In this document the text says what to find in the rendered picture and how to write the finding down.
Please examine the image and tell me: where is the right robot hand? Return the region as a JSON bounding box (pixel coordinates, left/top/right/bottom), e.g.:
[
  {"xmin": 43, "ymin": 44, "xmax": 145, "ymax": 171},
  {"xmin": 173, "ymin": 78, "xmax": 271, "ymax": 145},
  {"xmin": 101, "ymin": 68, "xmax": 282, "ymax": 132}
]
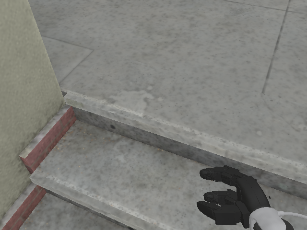
[{"xmin": 197, "ymin": 165, "xmax": 271, "ymax": 229}]

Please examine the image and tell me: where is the robot right forearm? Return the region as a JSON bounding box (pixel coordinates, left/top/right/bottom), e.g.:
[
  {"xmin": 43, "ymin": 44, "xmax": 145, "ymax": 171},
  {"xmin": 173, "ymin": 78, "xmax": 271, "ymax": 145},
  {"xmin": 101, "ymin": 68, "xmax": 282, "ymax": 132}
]
[{"xmin": 249, "ymin": 207, "xmax": 294, "ymax": 230}]

